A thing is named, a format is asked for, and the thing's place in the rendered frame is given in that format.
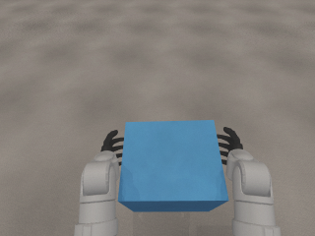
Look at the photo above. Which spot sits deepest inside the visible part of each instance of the robot left hand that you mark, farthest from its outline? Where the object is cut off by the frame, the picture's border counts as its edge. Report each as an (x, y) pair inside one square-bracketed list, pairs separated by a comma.
[(109, 142)]

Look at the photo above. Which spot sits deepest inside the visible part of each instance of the robot right forearm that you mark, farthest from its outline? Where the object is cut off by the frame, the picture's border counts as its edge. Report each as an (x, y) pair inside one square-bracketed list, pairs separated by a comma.
[(252, 190)]

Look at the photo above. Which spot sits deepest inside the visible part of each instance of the robot left forearm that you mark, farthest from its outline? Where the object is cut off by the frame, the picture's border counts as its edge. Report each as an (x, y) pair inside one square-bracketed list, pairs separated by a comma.
[(97, 210)]

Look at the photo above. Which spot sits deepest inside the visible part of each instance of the carton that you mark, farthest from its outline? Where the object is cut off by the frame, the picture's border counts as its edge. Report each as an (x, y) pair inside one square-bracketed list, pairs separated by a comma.
[(171, 166)]

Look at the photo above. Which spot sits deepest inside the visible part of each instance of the robot right hand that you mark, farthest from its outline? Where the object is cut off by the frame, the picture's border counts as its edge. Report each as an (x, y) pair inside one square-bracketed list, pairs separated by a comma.
[(234, 143)]

